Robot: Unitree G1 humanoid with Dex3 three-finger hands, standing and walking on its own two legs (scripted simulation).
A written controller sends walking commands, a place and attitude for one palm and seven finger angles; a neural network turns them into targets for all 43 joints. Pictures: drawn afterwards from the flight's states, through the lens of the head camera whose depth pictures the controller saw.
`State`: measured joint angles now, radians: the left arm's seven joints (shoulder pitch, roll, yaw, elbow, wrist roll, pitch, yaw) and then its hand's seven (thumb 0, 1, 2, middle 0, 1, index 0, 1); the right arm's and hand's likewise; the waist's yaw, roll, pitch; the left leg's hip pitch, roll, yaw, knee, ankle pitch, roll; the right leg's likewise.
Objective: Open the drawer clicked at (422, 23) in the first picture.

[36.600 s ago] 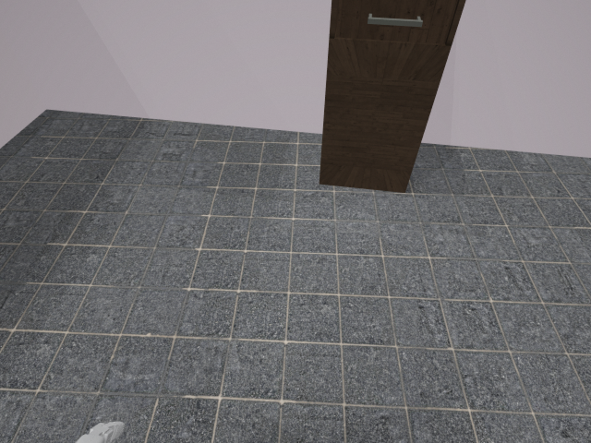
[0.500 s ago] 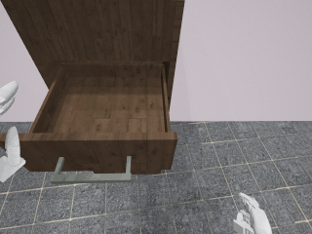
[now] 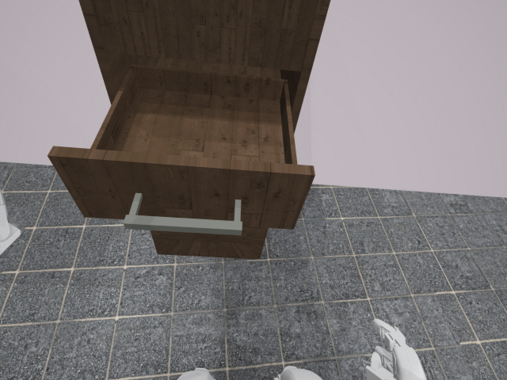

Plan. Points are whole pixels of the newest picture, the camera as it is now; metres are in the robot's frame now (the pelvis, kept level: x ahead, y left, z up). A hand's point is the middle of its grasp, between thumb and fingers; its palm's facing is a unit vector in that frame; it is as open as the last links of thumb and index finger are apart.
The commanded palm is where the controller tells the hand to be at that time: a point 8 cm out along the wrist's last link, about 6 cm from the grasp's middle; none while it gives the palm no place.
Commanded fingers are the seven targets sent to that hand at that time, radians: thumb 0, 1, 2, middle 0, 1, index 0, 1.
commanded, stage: step back with the hand held close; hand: left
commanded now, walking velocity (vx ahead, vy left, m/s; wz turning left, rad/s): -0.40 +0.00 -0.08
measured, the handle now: (186, 214) +0.35 +0.13 +0.05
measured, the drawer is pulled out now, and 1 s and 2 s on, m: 0.29 0.29 0.29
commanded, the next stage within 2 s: stop stepping back and stand still in 0.12 s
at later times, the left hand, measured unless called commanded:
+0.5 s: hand out of the picture +0.06 +0.21 +0.24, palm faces +0.41 -0.75 -0.52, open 7.4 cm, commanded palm +0.01 +0.25 +0.24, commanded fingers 0.00 0.90 0.90 -0.20 -0.30 -0.20 -0.30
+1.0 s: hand out of the picture +0.01 +0.22 +0.22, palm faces +0.50 -0.77 -0.40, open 7.4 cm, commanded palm -0.07 +0.25 +0.24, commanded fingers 0.00 0.90 0.90 -0.20 -0.30 -0.20 -0.30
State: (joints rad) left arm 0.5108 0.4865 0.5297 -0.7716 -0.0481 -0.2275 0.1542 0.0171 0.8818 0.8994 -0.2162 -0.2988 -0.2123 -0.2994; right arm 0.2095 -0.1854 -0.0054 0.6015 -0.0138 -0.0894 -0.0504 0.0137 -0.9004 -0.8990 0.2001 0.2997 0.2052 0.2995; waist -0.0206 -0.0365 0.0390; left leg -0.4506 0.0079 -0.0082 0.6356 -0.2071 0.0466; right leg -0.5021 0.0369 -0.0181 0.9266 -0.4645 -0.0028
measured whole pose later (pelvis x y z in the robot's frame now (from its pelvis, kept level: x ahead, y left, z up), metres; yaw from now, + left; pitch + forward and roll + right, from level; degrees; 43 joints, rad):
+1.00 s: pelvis -0.19 -0.03 +0.00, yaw +1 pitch -1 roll +0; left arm 0.45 0.41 0.47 -0.58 -0.03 -0.21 0.16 0.01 0.89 0.90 -0.21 -0.30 -0.21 -0.30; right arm 0.23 -0.19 0.01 0.63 0.01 -0.10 -0.05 0.01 -0.90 -0.90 0.20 0.30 0.21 0.30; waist -0.03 -0.02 -0.01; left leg -0.32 0.00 0.03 0.61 -0.26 0.03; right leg -0.37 0.00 -0.05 0.79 -0.44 -0.01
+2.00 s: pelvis -0.20 -0.02 +0.02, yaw +2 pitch -3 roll +0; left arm 0.27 0.13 0.01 1.13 0.01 0.01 0.02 0.01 0.91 0.90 -0.20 -0.30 -0.20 -0.30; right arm 0.31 -0.12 0.00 1.11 -0.02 0.02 -0.03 0.00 -0.91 -0.90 0.20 0.30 0.20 0.30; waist -0.02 0.03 0.06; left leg -0.18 0.01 0.07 0.41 -0.19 0.02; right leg -0.19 -0.01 -0.07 0.41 -0.17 -0.02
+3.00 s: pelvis -0.19 -0.04 +0.02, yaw +2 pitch -2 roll +0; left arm 0.25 0.12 0.02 1.15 0.01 0.01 0.03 0.01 0.91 0.90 -0.20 -0.30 -0.20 -0.30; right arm 0.29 -0.12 -0.01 1.13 -0.02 0.01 -0.04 0.00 -0.91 -0.90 0.20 0.30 0.20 0.30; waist -0.02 0.03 0.08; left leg -0.17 0.04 0.07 0.40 -0.20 -0.01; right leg -0.18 0.02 -0.07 0.40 -0.19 -0.05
